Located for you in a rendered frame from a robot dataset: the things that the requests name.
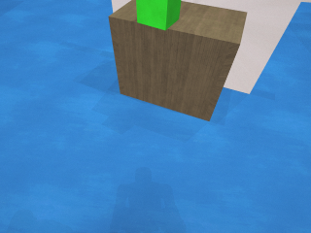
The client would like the carton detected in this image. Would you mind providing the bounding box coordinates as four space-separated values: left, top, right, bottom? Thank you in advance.
136 0 182 30

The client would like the pedestal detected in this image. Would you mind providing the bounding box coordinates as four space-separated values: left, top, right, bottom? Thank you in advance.
108 0 247 121

